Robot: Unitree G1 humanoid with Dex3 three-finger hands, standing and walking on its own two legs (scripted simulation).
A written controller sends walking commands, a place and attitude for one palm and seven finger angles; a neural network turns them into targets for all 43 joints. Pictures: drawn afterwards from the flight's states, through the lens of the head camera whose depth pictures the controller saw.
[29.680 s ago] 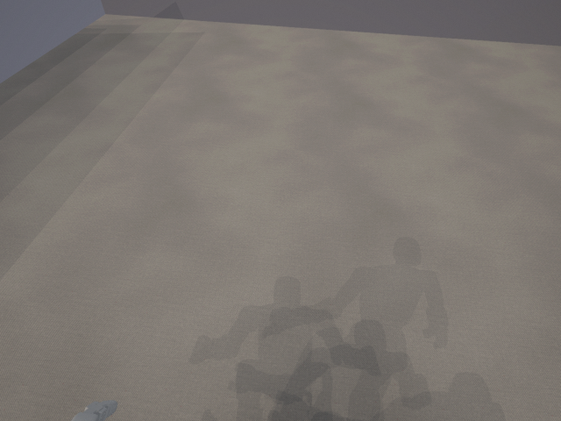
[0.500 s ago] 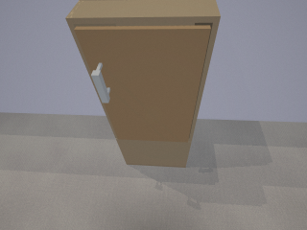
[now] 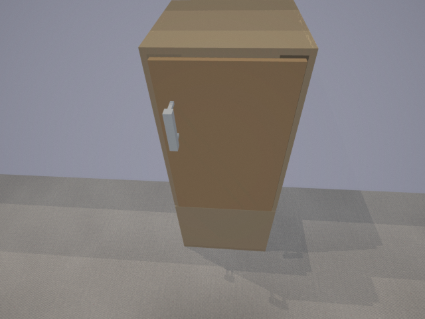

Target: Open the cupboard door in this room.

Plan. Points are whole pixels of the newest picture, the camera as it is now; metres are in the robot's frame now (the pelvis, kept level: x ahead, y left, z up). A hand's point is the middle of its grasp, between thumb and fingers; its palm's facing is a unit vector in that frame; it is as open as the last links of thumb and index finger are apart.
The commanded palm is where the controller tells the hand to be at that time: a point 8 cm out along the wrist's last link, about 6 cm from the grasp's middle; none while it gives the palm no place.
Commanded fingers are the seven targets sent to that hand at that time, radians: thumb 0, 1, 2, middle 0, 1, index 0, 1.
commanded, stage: come to a stop and stand still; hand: left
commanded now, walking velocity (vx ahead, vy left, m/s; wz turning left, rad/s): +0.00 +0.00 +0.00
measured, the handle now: (172, 126) +0.57 +0.16 +0.05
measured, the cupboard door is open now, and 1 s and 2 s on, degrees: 0 0 0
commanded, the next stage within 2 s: look again from close up in 0.26 s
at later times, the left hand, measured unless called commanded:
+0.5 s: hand out of the picture +0.02 +0.17 -0.16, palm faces +0.00 -0.98 -0.20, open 7.3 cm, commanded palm none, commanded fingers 0.00 0.90 0.90 -0.20 -0.30 -0.20 -0.30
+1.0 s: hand out of the picture +0.09 +0.16 -0.15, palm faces +0.08 -0.97 -0.22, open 7.3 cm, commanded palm +0.14 +0.21 -0.06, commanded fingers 0.00 0.83 0.87 -0.20 -0.34 -0.20 -0.34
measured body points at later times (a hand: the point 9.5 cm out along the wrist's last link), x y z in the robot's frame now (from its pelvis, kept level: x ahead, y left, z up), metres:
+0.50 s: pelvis +0.01 +0.00 +0.01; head +0.01 -0.01 +0.46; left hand +0.02 +0.22 -0.14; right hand +0.01 -0.23 -0.15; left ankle +0.03 +0.08 -0.73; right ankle +0.05 -0.12 -0.73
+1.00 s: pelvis +0.06 -0.02 +0.01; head +0.07 -0.03 +0.46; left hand +0.08 +0.21 -0.14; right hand +0.09 -0.25 -0.15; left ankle +0.03 +0.08 -0.73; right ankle +0.05 -0.12 -0.73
